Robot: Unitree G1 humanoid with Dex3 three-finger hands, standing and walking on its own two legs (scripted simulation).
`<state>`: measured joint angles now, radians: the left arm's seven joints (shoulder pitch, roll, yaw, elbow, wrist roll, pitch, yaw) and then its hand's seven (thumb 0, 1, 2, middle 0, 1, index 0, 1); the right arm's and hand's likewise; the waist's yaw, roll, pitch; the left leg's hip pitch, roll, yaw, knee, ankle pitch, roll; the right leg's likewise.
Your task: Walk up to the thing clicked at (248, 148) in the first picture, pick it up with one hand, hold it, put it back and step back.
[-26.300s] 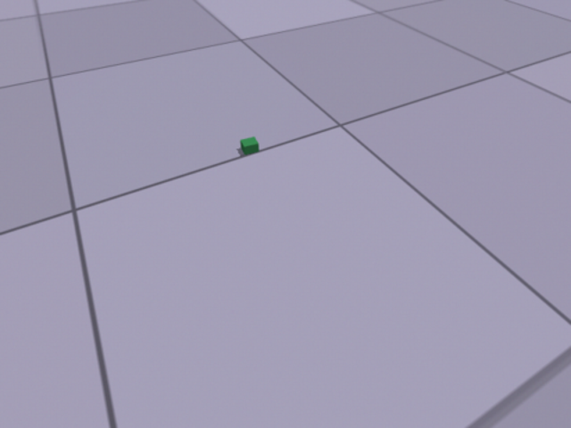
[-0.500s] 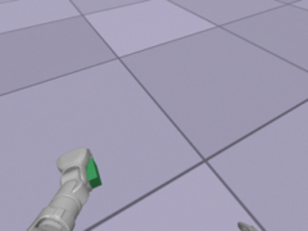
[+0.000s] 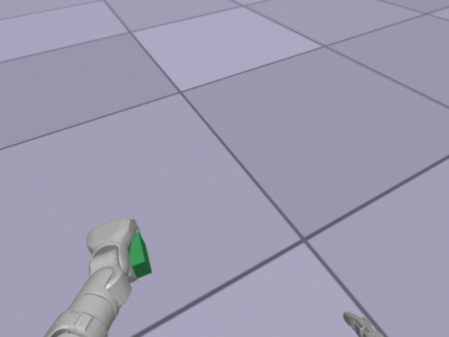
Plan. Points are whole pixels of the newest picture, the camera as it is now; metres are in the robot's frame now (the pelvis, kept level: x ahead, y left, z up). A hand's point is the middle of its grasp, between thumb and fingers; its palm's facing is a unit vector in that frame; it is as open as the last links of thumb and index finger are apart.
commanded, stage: hold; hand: left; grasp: from above
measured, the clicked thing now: (125, 259) +0.32 +0.23 -0.08
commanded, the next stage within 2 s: crouch in 0.94 s
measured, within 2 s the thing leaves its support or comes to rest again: neither
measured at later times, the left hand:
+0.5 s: hand (122, 257) +0.30 +0.21 -0.03, palm faces -0.38 -0.19 -0.91, open 10.0 cm
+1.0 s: hand (125, 254) +0.30 +0.21 -0.03, palm faces -0.40 -0.18 -0.90, open 10.0 cm
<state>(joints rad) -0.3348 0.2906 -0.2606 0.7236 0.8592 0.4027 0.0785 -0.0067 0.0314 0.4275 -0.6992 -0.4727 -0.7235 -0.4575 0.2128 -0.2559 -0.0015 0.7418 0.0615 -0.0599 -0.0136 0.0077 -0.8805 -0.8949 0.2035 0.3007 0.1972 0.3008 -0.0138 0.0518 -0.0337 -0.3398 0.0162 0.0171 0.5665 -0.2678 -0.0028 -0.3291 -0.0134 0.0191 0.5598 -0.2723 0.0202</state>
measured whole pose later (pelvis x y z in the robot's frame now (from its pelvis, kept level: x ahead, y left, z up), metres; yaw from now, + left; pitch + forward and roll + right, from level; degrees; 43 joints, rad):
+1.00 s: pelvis +0.00 -0.01 +0.01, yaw +0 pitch +1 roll +0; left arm -0.30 0.30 -0.29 0.61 0.88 0.43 -0.02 -0.01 0.03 0.43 -0.68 -0.50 -0.71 -0.49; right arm 0.19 -0.26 0.01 0.71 0.07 -0.04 -0.02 0.01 -0.88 -0.90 0.20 0.30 0.20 0.30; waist 0.00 0.06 -0.02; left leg -0.26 0.02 0.02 0.49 -0.24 -0.01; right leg -0.27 -0.01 0.02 0.51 -0.25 0.01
